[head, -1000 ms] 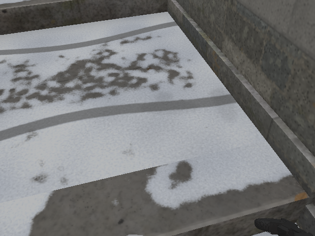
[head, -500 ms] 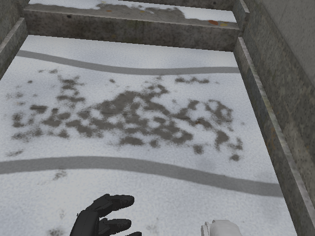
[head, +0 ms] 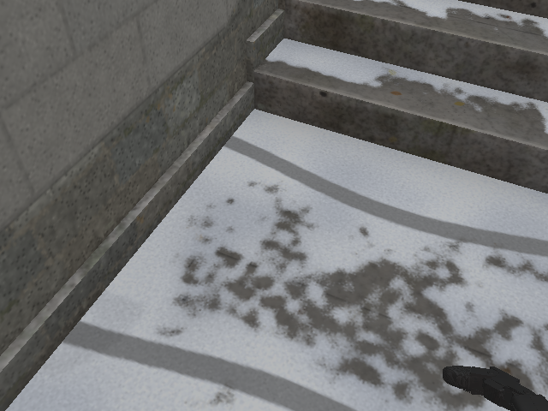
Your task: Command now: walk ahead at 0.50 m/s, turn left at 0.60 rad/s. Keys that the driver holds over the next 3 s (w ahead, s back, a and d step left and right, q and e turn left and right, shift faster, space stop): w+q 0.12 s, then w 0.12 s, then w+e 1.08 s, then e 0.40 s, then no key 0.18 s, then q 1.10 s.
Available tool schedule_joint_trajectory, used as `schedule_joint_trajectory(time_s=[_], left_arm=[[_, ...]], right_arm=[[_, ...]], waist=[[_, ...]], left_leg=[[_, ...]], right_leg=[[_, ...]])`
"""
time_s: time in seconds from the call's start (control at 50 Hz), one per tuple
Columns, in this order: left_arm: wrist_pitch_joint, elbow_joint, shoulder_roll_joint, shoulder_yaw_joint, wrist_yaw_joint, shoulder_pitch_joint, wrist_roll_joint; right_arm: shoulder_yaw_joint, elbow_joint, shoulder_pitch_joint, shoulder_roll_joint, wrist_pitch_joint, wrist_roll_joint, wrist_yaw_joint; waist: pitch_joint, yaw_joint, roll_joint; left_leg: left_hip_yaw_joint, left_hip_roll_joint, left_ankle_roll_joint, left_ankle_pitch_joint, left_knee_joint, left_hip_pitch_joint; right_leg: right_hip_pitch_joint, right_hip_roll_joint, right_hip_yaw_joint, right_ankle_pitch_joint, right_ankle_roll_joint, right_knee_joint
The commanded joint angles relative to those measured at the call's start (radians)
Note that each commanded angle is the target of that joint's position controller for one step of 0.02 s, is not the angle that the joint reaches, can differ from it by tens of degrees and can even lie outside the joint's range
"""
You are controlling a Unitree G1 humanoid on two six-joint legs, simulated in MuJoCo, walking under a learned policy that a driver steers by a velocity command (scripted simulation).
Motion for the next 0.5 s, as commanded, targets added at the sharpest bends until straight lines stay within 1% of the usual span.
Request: schedule_joint_trajectory(time_s=[0.02,0.04,0.06,0.08,0.1,0.12,0.14,0.16,0.18,0.2,0.22,0.24,0.26,0.28,0.3,0.32,0.34,0.36,0.38,0.4,0.42,0.44,0.46,0.48,0.5], left_arm=[[-0.042,-0.133,0.176,0.027,0.024,-0.162,-0.023],[-0.040,-0.127,0.199,0.035,0.029,-0.126,-0.028],[-0.032,-0.122,0.211,0.041,0.032,-0.083,-0.034],[-0.021,-0.124,0.222,0.043,0.031,-0.059,-0.028],[-0.010,-0.123,0.213,0.044,0.028,-0.037,-0.038],[0.003,-0.121,0.216,0.045,0.025,-0.026,-0.043],[0.011,-0.134,0.235,0.048,0.026,-0.045,-0.048],[0.018,-0.139,0.238,0.048,0.025,-0.072,-0.054],[0.023,-0.152,0.212,0.039,0.021,-0.080,-0.043],[0.006,-0.178,0.184,0.029,0.019,-0.090,-0.028],[-0.025,-0.233,0.085,-0.009,0.005,-0.036,-0.012],[-0.053,-0.244,0.158,0.019,-0.009,-0.133,-0.044],[-0.061,-0.284,0.143,0.019,-0.014,-0.208,-0.072],[-0.059,-0.292,0.112,0.009,-0.007,-0.225,-0.064],[-0.052,-0.283,0.105,0.012,-0.002,-0.192,-0.049],[-0.038,-0.287,0.101,0.011,-0.008,-0.174,-0.051],[-0.024,-0.287,0.094,0.015,-0.013,-0.144,-0.056],[-0.007,-0.285,0.081,0.011,-0.015,-0.121,-0.056],[0.008,-0.283,0.089,0.013,-0.013,-0.150,-0.066],[0.019,-0.296,0.094,0.015,-0.007,-0.179,-0.064],[0.021,-0.307,0.095,0.016,-0.006,-0.214,-0.056],[0.021,-0.308,0.090,0.015,-0.010,-0.231,-0.049],[0.020,-0.317,0.089,0.020,-0.012,-0.271,-0.043],[0.020,-0.324,0.098,0.023,-0.015,-0.302,-0.036],[0.018,-0.332,0.095,0.021,-0.027,-0.325,-0.030]], right_arm=[[-0.015,-0.031,0.018,-0.058,0.016,0.009,0.007],[-0.017,-0.045,-0.049,-0.056,0.018,0.011,0.016],[-0.013,-0.071,-0.110,-0.041,0.017,0.023,0.027],[-0.012,-0.080,-0.133,-0.036,0.019,0.027,0.037],[-0.020,-0.088,-0.142,-0.047,0.024,0.012,0.046],[-0.025,-0.092,-0.135,-0.052,0.020,0.013,0.048],[-0.036,-0.084,-0.085,-0.070,0.018,0.007,0.053],[-0.054,-0.049,0.032,-0.088,0.011,-0.002,0.053],[-0.098,0.023,0.231,-0.170,0.005,-0.005,0.031],[-0.128,0.061,0.385,-0.259,0.008,-0.018,-0.002],[-0.128,0.048,0.380,-0.310,0.003,-0.013,-0.014],[-0.091,0.059,0.356,-0.206,-0.004,-0.038,-0.019],[-0.082,0.083,0.325,-0.176,-0.014,-0.047,-0.019],[-0.072,0.078,0.267,-0.147,-0.024,-0.053,-0.015],[-0.064,0.078,0.224,-0.119,-0.037,-0.038,-0.011],[-0.056,0.088,0.202,-0.104,-0.048,-0.046,-0.010],[-0.051,0.101,0.201,-0.088,-0.053,-0.052,-0.006],[-0.048,0.115,0.227,-0.081,-0.063,-0.049,-0.004],[-0.054,0.116,0.251,-0.115,-0.071,-0.054,-0.007],[-0.060,0.128,0.263,-0.130,-0.084,-0.062,-0.009],[-0.062,0.135,0.273,-0.145,-0.087,-0.065,-0.015],[-0.062,0.144,0.281,-0.145,-0.088,-0.062,-0.023],[-0.065,0.159,0.294,-0.163,-0.083,-0.071,-0.027],[-0.065,0.162,0.288,-0.166,-0.081,-0.072,-0.035],[-0.060,0.156,0.268,-0.154,-0.085,-0.075,-0.040]], waist=[[0.037,-0.045,-0.100],[0.056,-0.005,-0.080],[0.083,0.022,-0.082],[0.106,0.041,-0.101],[0.122,0.045,-0.080],[0.133,0.036,-0.095],[0.110,0.007,-0.134],[0.059,-0.063,-0.145],[-0.031,-0.142,-0.120],[-0.082,-0.204,0.011],[-0.227,-0.123,0.284],[-0.220,-0.139,0.163],[-0.107,-0.133,0.128],[-0.088,-0.102,0.034],[-0.068,-0.060,-0.022],[-0.065,-0.030,-0.021],[-0.063,-0.006,-0.014],[-0.052,0.005,-0.013],[-0.006,-0.009,-0.011],[0.031,-0.018,-0.012],[0.054,-0.014,-0.021],[0.060,-0.018,-0.001],[0.069,-0.035,0.011],[0.080,-0.043,0.025],[0.084,-0.043,0.037]], left_leg=[[0.074,0.044,-0.032,0.030,-0.334,0.239],[0.107,0.036,-0.033,0.023,-0.432,0.255],[0.116,0.032,-0.033,0.006,-0.521,0.246],[0.143,0.020,-0.025,-0.048,-0.561,0.233],[0.144,0.009,-0.012,-0.085,-0.611,0.245],[0.167,-0.007,0.010,-0.159,-0.643,0.264],[0.177,-0.030,0.023,-0.188,-0.681,0.343],[0.208,-0.082,0.045,-0.171,-0.738,0.501],[0.223,-0.143,0.092,-0.162,-0.741,0.764],[-0.050,0.009,0.168,-0.202,-0.758,1.057],[-0.599,0.238,0.329,-0.452,-0.975,1.228],[-0.703,0.274,0.312,-0.440,-1.095,1.162],[-0.508,0.258,0.257,-0.278,-1.069,1.070],[-0.368,0.231,0.212,-0.113,-1.034,0.961],[-0.269,0.192,0.180,-0.038,-1.036,0.862],[-0.219,0.176,0.170,-0.025,-1.050,0.812],[-0.193,0.171,0.161,-0.049,-1.066,0.801],[-0.172,0.182,0.166,-0.020,-1.075,0.797],[-0.144,0.199,0.165,0.018,-1.095,0.779],[-0.114,0.202,0.164,0.048,-1.113,0.759],[-0.091,0.206,0.154,0.058,-1.127,0.740],[-0.052,0.201,0.144,0.062,-1.134,0.749],[-0.016,0.197,0.117,0.067,-1.137,0.759],[0.036,0.174,0.093,0.082,-1.146,0.744],[0.083,0.154,0.082,0.106,-1.152,0.725]], right_leg=[[-0.057,-0.184,0.085,0.244,-0.135,-0.319],[-0.005,-0.201,0.077,0.234,-0.137,-0.331],[0.057,-0.231,0.097,0.205,-0.144,-0.348],[0.125,-0.248,0.095,0.205,-0.158,-0.348],[0.170,-0.270,0.090,0.238,-0.158,-0.337],[0.211,-0.278,0.077,0.335,-0.161,-0.298],[0.227,-0.273,0.057,0.512,-0.161,-0.225],[0.200,-0.249,0.018,0.684,-0.150,-0.092],[0.096,-0.182,-0.024,0.769,-0.125,0.127],[-0.239,-0.132,-0.032,0.542,-0.067,0.438],[-0.527,0.029,0.097,-0.158,-0.012,0.750],[-0.608,0.029,0.295,-0.196,-0.010,0.914],[-0.689,-0.021,0.300,-0.127,-0.039,0.972],[-0.666,-0.067,0.311,-0.040,-0.050,0.944],[-0.610,-0.092,0.335,0.026,-0.044,0.880],[-0.572,-0.106,0.348,0.059,-0.040,0.858],[-0.566,-0.105,0.365,0.076,-0.033,0.828],[-0.590,-0.097,0.370,0.067,-0.025,0.822],[-0.650,-0.089,0.375,0.085,-0.013,0.818],[-0.687,-0.086,0.417,0.135,-0.011,0.762],[-0.705,-0.073,0.423,0.186,-0.002,0.709],[-0.718,-0.065,0.429,0.235,0.001,0.657],[-0.722,-0.052,0.424,0.304,-0.004,0.609],[-0.704,-0.041,0.400,0.365,-0.006,0.547],[-0.661,-0.027,0.367,0.445,-0.012,0.470]])
Next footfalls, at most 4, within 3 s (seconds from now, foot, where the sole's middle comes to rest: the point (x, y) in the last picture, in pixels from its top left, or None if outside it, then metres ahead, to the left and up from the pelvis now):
0.18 left None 0.25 0.15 -0.77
0.74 right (319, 377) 0.64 -0.07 -0.77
1.24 left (276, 278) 0.94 0.05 -0.77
1.74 right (382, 280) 0.95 -0.26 -0.77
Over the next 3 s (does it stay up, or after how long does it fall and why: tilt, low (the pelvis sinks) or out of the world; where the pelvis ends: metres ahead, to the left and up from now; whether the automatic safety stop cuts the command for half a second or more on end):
stays up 0.98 -0.10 0.01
